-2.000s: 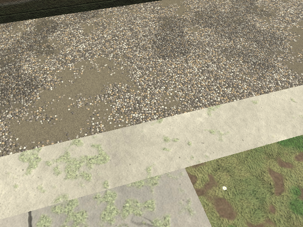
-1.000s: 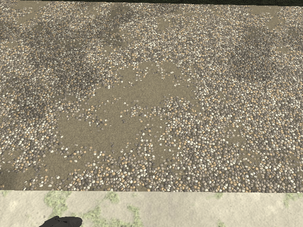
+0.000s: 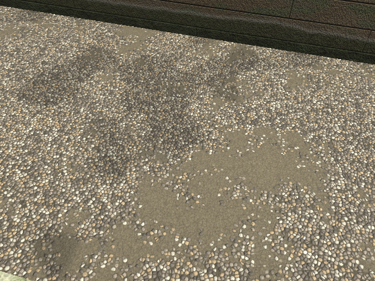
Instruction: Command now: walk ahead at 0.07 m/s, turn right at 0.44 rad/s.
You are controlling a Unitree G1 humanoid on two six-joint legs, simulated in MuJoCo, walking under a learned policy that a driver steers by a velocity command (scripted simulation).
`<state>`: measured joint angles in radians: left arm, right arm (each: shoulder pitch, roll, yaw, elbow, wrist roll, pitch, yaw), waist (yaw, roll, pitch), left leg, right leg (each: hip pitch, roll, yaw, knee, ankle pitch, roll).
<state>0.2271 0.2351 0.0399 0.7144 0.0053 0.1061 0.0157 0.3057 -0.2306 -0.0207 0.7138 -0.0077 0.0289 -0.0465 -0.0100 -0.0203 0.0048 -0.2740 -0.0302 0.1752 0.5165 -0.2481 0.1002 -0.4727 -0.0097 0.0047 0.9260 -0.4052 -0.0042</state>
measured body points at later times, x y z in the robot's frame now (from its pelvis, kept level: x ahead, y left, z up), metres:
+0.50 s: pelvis -0.03 +0.00 +0.00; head -0.01 -0.02 +0.45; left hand +0.16 +0.23 -0.09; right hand +0.08 -0.31 -0.09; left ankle +0.03 +0.13 -0.70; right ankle -0.01 -0.10 -0.73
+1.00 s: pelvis +0.02 -0.02 -0.01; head +0.03 -0.03 +0.44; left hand +0.31 +0.09 -0.10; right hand -0.07 -0.27 -0.13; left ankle +0.03 +0.11 -0.73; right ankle +0.01 -0.12 -0.74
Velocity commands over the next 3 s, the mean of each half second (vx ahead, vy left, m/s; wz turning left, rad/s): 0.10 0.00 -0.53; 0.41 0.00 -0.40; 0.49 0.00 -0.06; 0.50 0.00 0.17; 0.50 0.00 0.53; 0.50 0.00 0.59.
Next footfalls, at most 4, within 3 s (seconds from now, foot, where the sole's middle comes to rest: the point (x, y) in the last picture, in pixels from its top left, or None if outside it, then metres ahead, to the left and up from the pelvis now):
0.12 right None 0.03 -0.10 -0.77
0.56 left None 0.06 0.09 -0.77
0.98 right None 0.04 -0.14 -0.77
1.34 left None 0.16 0.00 -0.77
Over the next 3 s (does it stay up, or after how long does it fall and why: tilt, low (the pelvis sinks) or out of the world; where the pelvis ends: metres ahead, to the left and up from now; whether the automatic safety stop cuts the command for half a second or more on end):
stays up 0.06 -0.09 -0.03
